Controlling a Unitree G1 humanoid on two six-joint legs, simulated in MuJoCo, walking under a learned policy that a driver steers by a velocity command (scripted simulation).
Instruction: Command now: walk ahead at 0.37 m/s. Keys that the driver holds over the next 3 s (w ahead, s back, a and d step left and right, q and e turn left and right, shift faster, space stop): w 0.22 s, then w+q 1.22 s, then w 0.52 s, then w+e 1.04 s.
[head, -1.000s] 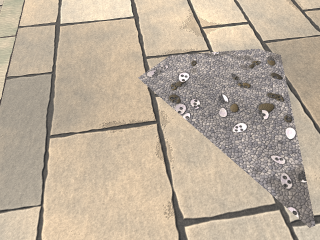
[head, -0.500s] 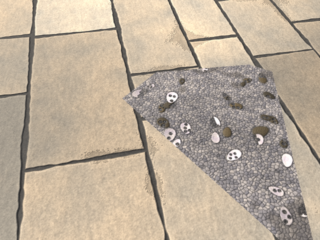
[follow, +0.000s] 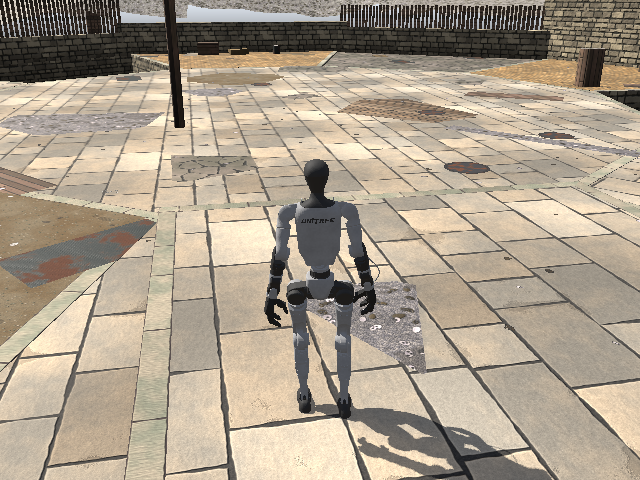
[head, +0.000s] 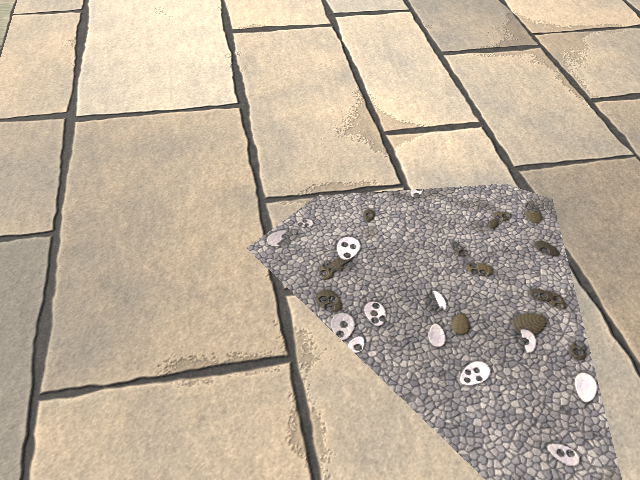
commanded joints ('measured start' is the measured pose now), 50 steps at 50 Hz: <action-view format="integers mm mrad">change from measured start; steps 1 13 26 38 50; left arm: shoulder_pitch -186 -436 -225 -29 45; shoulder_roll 10 21 102 98 82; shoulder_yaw -6 -9 23 11 12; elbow -140 -238 -233 -167 -249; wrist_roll -4 15 12 8 -6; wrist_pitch -37 -22 -58 -103 -45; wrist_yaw -15 -55 -23 -4 -12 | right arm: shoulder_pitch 359 252 103 -228 74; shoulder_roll -185 -72 -66 -33 -298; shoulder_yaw -53 2 -29 -23 -109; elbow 61 50 -50 -202 -168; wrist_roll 2 6 10 -7 -40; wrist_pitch -15 -39 -2 53 32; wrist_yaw -16 -26 -5 52 16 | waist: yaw -163 -49 6 -2 -105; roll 336 119 3 -27 210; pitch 87 148 26 110 -226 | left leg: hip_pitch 419 205 -364 -450 519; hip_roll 340 193 90 123 292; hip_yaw -586 -169 -136 -32 -480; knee -381 -346 751 350 -42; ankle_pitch -364 526 12 316 9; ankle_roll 114 96 24 -26 294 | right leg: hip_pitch -597 -524 49 31 -379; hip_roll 47 -34 -342 -241 -124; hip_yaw -83 -102 338 -155 -278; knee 316 270 -308 -354 835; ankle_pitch -138 222 -71 400 7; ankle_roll -42 5 -148 -103 21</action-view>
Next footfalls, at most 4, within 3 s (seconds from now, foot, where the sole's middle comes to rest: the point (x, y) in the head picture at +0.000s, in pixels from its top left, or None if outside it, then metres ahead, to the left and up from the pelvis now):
0.42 right None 0.37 -0.09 -0.77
0.98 left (248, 453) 0.59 0.16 -0.77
1.52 right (241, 310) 0.96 0.21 -0.77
2.04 left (114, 297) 0.99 0.53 -0.77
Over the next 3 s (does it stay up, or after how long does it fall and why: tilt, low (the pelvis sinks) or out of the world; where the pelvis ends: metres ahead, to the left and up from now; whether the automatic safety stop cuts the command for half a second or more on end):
stays up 1.37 0.62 0.00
